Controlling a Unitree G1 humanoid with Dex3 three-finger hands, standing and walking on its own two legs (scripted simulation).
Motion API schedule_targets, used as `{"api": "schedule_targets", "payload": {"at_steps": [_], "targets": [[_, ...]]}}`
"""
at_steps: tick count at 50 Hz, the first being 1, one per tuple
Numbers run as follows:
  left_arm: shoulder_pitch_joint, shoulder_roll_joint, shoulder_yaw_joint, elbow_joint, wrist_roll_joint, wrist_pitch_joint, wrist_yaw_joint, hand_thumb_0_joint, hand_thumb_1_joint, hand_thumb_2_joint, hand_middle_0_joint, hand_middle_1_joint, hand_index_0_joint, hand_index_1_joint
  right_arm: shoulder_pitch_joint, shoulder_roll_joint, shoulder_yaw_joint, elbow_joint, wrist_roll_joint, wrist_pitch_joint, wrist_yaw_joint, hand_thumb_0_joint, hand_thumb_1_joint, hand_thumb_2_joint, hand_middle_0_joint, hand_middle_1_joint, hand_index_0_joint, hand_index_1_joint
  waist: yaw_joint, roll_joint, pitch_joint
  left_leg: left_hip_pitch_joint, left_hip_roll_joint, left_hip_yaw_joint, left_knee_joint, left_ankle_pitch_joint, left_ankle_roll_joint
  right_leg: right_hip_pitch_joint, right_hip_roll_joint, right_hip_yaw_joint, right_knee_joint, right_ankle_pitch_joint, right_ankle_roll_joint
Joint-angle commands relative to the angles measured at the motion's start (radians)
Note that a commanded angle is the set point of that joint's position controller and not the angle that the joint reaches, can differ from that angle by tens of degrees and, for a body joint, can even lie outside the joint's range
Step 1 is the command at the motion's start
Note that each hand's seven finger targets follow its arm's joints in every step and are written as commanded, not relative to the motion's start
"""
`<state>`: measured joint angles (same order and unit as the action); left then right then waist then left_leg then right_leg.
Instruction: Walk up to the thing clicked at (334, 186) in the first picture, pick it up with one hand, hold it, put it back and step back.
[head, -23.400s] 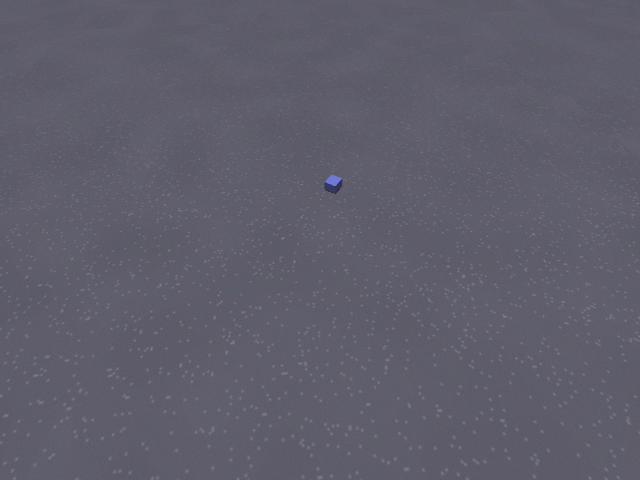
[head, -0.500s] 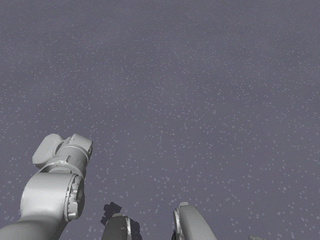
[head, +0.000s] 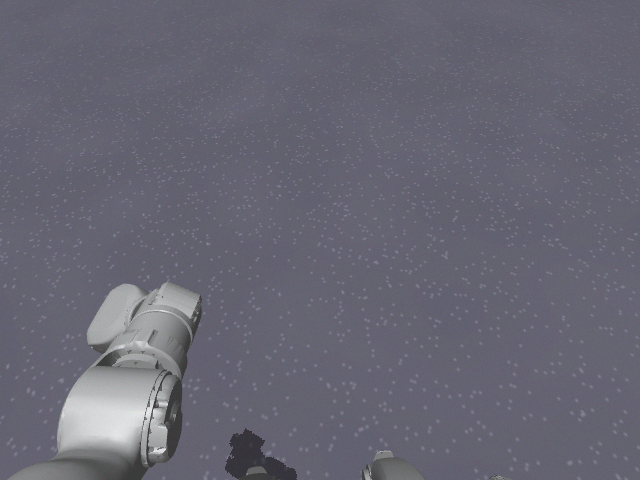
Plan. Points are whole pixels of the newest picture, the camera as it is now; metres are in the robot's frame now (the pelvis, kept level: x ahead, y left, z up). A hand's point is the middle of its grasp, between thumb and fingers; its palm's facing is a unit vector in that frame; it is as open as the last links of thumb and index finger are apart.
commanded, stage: lift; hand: left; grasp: from above
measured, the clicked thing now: (156, 329) +0.37 +0.24 -0.08
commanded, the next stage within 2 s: hold in 0.04 s
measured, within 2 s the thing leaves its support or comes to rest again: neither
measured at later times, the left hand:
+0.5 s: hand (148, 330) +0.35 +0.22 -0.03, palm faces -0.12 -0.46 -0.88, open 8.7 cm
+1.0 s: hand (146, 333) +0.34 +0.22 -0.01, palm faces -0.12 -0.43 -0.90, open 8.7 cm
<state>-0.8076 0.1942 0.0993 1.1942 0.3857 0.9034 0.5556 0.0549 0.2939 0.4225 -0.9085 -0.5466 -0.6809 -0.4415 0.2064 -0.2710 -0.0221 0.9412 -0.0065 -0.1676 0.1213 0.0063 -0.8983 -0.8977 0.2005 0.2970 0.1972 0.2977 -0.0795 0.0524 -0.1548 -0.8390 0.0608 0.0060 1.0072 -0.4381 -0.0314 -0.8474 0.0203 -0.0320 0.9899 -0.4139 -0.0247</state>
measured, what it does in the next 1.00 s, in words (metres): stands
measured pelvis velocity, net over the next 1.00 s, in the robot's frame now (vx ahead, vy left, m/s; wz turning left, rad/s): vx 0.02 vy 0.00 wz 0.00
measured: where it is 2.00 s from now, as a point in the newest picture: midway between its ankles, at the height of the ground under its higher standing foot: outside the picture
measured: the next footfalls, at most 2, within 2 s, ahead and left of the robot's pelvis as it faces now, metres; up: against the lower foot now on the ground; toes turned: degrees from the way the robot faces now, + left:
none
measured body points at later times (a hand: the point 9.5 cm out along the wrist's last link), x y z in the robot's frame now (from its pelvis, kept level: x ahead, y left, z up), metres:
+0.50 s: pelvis +0.02 +0.00 +0.03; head +0.07 +0.00 +0.48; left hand +0.35 +0.24 +0.02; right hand +0.12 -0.26 -0.10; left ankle +0.03 +0.14 -0.67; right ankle +0.04 -0.10 -0.67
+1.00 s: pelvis +0.02 +0.00 +0.04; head +0.05 -0.01 +0.49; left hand +0.34 +0.24 +0.04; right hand +0.13 -0.26 -0.09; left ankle +0.03 +0.14 -0.67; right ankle +0.04 -0.10 -0.67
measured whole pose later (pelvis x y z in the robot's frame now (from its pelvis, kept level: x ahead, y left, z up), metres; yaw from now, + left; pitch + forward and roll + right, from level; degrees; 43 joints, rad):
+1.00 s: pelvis +0.02 +0.00 +0.04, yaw +0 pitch +9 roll +0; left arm -0.71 0.12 0.04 1.13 0.41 0.94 0.60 0.04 0.30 0.42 -0.93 -0.54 -0.68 -0.44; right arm 0.17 -0.29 -0.02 0.88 -0.01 -0.12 0.14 0.01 -0.91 -0.90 0.20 0.30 0.20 0.30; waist -0.05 0.03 -0.11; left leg -0.55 0.05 0.03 0.75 -0.36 -0.03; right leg -0.57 0.01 -0.02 0.76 -0.35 -0.02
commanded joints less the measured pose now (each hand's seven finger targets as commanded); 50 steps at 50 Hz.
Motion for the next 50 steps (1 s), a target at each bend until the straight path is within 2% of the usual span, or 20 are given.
{"api": "schedule_targets", "payload": {"at_steps": [1,7,8,12,13,16,17,18,20,21,22,23,26,28,32,35,40,46,48,50], "targets": [[-0.389,0.165,-0.026,-0.124,0.058,0.012,0.018,0.0,0.779,0.593,-1.047,-0.617,-1.062,-0.604,0.015,-0.154,-0.048,-0.094,0.009,-0.022,-0.001,0.0,-0.889,-0.895,0.2,0.3,0.2,0.3,-0.006,-0.057,-0.353,0.221,-0.054,0.015,-0.167,0.225,0.007,0.308,0.024,0.02,-0.198,0.247,0.042],[-0.361,0.129,-0.049,-0.046,0.101,0.011,0.015,0.0,0.859,0.592,-1.101,-0.615,-1.115,-0.603,0.03,-0.149,-0.05,-0.105,0.013,-0.023,0.003,0.0,-0.893,-0.897,0.2,0.3,0.2,0.3,-0.001,-0.094,-0.301,0.257,-0.065,0.028,-0.216,0.264,0.016,0.349,0.019,0.022,-0.238,0.334,0.041],[-0.347,0.124,-0.044,-0.028,0.097,0.011,0.02,0.0,0.826,0.526,-1.079,-0.567,-1.093,-0.554,0.038,-0.155,-0.057,-0.092,0.01,-0.018,0.003,0.0,-0.891,-0.896,0.2,0.3,0.2,0.3,0.007,-0.069,-0.291,0.259,-0.069,0.034,-0.217,0.278,0.013,0.343,0.018,0.023,-0.236,0.352,0.037],[-0.356,0.098,-0.059,-0.032,0.108,-0.002,0.033,0.0,0.734,0.51,-1.019,-0.55,-1.026,-0.544,0.046,-0.155,-0.057,-0.097,0.002,-0.018,0.008,0.0,-0.894,-0.897,0.2,0.3,0.2,0.3,-0.009,-0.065,-0.293,0.313,-0.062,0.029,-0.233,0.306,0.013,0.339,0.018,0.013,-0.238,0.36,0.027],[-0.398,0.124,-0.054,-0.096,0.113,-0.016,0.042,0.0,0.725,0.521,-1.015,-0.554,-1.019,-0.551,0.04,-0.158,-0.056,-0.111,0.001,-0.021,0.008,0.0,-0.893,-0.897,0.2,0.3,0.2,0.3,-0.002,-0.05,-0.286,0.325,-0.06,0.026,-0.244,0.294,0.013,0.342,0.017,0.012,-0.245,0.333,0.024],[-0.382,0.108,-0.079,-0.107,0.117,-0.027,0.062,0.0,0.724,0.54,-1.028,-0.549,-1.025,-0.553,0.023,-0.157,-0.051,-0.121,-0.003,-0.019,0.012,0.0,-0.895,-0.897,0.2,0.3,0.2,0.3,-0.005,-0.065,-0.304,0.34,-0.061,0.027,-0.242,0.279,0.017,0.358,0.015,0.017,-0.255,0.327,0.025],[-0.41,0.148,-0.061,-0.17,0.121,-0.037,0.069,0.0,0.719,0.53,-1.018,-0.543,-1.016,-0.547,0.028,-0.161,-0.054,-0.12,-0.004,-0.014,0.009,0.0,-0.893,-0.896,0.2,0.3,0.2,0.3,0.002,-0.041,-0.347,0.355,-0.064,0.033,-0.234,0.3,0.016,0.372,0.014,0.025,-0.254,0.356,0.026],[-0.384,0.109,-0.081,-0.139,0.11,-0.031,0.071,0.0,0.684,0.522,-0.996,-0.538,-0.994,-0.542,0.006,-0.161,-0.05,-0.132,-0.004,-0.012,0.012,0.0,-0.894,-0.897,0.2,0.3,0.2,0.3,-0.003,-0.038,-0.35,0.359,-0.065,0.033,-0.239,0.298,0.016,0.376,0.015,0.023,-0.257,0.354,0.024],[-0.383,0.111,-0.088,-0.2,0.101,-0.031,0.076,0.0,0.656,0.527,-0.979,-0.539,-0.973,-0.546,-0.006,-0.166,-0.05,-0.142,-0.004,-0.004,0.012,0.0,-0.896,-0.897,0.2,0.3,0.2,0.3,0.008,-0.018,-0.385,0.387,-0.066,0.033,-0.246,0.334,0.013,0.415,0.015,0.02,-0.252,0.399,0.02],[-0.405,0.147,-0.067,-0.25,0.102,-0.035,0.08,0.0,0.632,0.525,-0.972,-0.525,-0.963,-0.536,0.001,-0.169,-0.053,-0.137,-0.006,0.001,0.009,0.0,-0.896,-0.897,0.2,0.3,0.2,0.3,0.007,-0.026,-0.412,0.406,-0.064,0.034,-0.244,0.356,0.013,0.435,0.017,0.021,-0.248,0.447,0.024],[-0.366,0.135,-0.076,-0.203,0.101,-0.026,0.076,0.0,0.632,0.553,-0.972,-0.535,-0.96,-0.548,-0.013,-0.175,-0.054,-0.145,-0.005,0.005,0.007,0.0,-0.895,-0.897,0.2,0.3,0.2,0.3,0.007,-0.011,-0.402,0.401,-0.065,0.037,-0.254,0.361,0.008,0.441,0.019,0.019,-0.243,0.452,0.022],[-0.402,0.146,-0.071,-0.277,0.096,-0.029,0.082,0.0,0.633,0.58,-0.977,-0.546,-0.961,-0.564,-0.011,-0.166,-0.05,-0.134,-0.005,0.011,0.008,0.0,-0.894,-0.897,0.2,0.3,0.2,0.3,0.013,0.006,-0.383,0.413,-0.066,0.037,-0.259,0.363,0.011,0.446,0.018,0.018,-0.256,0.453,0.022],[-0.344,0.108,-0.094,-0.199,0.089,0.003,0.075,0.0,0.645,0.564,-0.979,-0.533,-0.964,-0.549,-0.035,-0.17,-0.046,-0.14,0.0,0.016,0.005,0.0,-0.891,-0.896,0.2,0.3,0.199,0.3,0.009,-0.02,-0.313,0.409,-0.065,0.036,-0.291,0.322,0.012,0.446,0.021,0.015,-0.286,0.386,0.025],[-0.35,0.113,-0.081,-0.18,0.074,0.012,0.076,0.0,0.674,0.58,-1.004,-0.53,-0.986,-0.55,-0.045,-0.169,-0.048,-0.139,0.0,0.019,0.004,0.0,-0.89,-0.896,0.2,0.3,0.199,0.3,0.024,-0.021,-0.259,0.385,-0.067,0.035,-0.305,0.287,0.013,0.426,0.02,0.016,-0.303,0.331,0.026],[-0.302,0.08,-0.07,-0.094,0.057,0.034,0.079,0.0,0.689,0.577,-1.015,-0.542,-0.997,-0.563,-0.052,-0.164,-0.05,-0.138,-0.003,0.014,0.005,0.0,-0.895,-0.898,0.2,0.3,0.199,0.3,0.025,-0.091,-0.23,0.369,-0.065,0.043,-0.305,0.275,0.017,0.42,0.018,0.02,-0.314,0.339,0.033],[-0.312,0.085,-0.055,-0.091,0.065,0.039,0.077,0.0,0.66,0.61,-1.005,-0.554,-0.979,-0.582,-0.031,-0.165,-0.056,-0.144,-0.001,0.015,0.008,0.0,-0.899,-0.899,0.2,0.3,0.199,0.3,0.023,-0.126,-0.27,0.365,-0.07,0.045,-0.296,0.324,0.02,0.454,0.01,0.026,-0.306,0.441,0.037],[-0.338,0.097,-0.052,-0.119,0.073,0.045,0.081,0.0,0.708,0.62,-1.036,-0.578,-1.013,-0.603,-0.045,-0.163,-0.052,-0.158,-0.001,0.009,0.015,0.0,-0.9,-0.9,0.2,0.3,0.199,0.3,0.023,-0.126,-0.246,0.357,-0.073,0.052,-0.301,0.269,0.026,0.442,0.004,0.043,-0.342,0.369,0.039],[-0.336,0.092,-0.099,-0.214,0.096,0.033,0.091,0.0,0.661,0.58,-0.975,-0.606,-0.965,-0.617,-0.088,-0.16,-0.043,-0.171,0.0,0.011,0.016,0.0,-0.899,-0.9,0.2,0.3,0.199,0.3,0.027,-0.053,-0.288,0.411,-0.071,0.045,-0.325,0.268,0.02,0.466,0.011,0.037,-0.35,0.304,0.029],[-0.345,0.104,-0.094,-0.25,0.086,0.032,0.102,0.0,0.689,0.569,-0.978,-0.622,-0.976,-0.625,-0.116,-0.159,-0.042,-0.176,-0.002,0.009,0.013,0.0,-0.897,-0.898,0.2,0.3,0.199,0.3,0.039,-0.039,-0.278,0.423,-0.066,0.046,-0.338,0.241,0.017,0.466,0.014,0.033,-0.357,0.256,0.028],[-0.366,0.098,-0.105,-0.303,0.073,0.031,0.11,0.0,0.685,0.58,-0.979,-0.619,-0.974,-0.625,-0.129,-0.158,-0.034,-0.182,-0.001,0.008,0.011,0.0,-0.897,-0.898,0.2,0.3,0.199,0.3,0.025,-0.045,-0.282,0.44,-0.062,0.04,-0.345,0.224,0.018,0.467,0.017,0.037,-0.367,0.226,0.028]]}}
